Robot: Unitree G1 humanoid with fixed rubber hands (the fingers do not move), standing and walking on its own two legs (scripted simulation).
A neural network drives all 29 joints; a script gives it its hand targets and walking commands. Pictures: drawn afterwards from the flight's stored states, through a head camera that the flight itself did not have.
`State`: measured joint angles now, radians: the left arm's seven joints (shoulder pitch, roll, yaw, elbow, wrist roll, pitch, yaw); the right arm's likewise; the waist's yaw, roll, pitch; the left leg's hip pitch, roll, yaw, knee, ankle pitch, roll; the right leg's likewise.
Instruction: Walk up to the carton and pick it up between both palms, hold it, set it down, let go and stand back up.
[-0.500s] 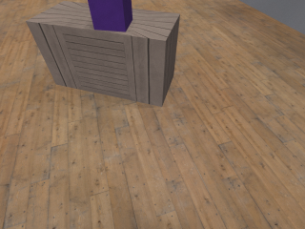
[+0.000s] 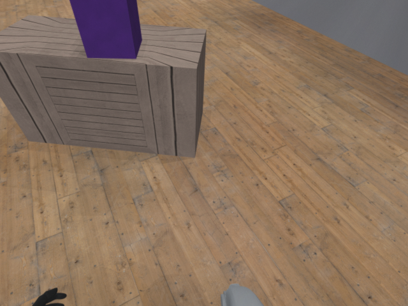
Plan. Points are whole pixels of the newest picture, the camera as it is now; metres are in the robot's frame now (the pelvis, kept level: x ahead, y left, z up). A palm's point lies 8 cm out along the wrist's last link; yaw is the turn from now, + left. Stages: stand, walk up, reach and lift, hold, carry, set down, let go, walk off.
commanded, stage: walk up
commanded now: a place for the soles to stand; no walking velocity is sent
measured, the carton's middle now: (110, 20) +1.40 +0.36 +0.02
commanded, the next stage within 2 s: none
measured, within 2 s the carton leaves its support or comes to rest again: neither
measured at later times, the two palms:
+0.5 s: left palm (29, 234) +0.32 +0.36 -0.06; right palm (301, 219) +0.33 -0.26 -0.07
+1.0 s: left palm (52, 145) +0.60 +0.41 -0.06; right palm (257, 194) +0.44 -0.19 -0.12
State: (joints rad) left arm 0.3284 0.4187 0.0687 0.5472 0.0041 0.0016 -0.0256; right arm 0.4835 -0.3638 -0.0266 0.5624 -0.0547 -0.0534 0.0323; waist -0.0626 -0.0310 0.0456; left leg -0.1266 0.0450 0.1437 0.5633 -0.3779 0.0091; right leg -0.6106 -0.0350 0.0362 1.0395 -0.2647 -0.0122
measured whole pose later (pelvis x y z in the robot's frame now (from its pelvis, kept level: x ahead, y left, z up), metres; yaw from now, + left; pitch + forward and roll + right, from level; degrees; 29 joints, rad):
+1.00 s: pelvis +0.44 +0.13 -0.02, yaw -7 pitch -4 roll -2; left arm 0.35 0.41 0.01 0.50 0.03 -0.05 0.06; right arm 0.43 -0.44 -0.06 0.58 -0.04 0.08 0.06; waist -0.05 0.09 0.09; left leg -0.44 0.05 0.01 1.22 -0.52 0.02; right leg -0.37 -0.01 -0.09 0.78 -0.35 -0.04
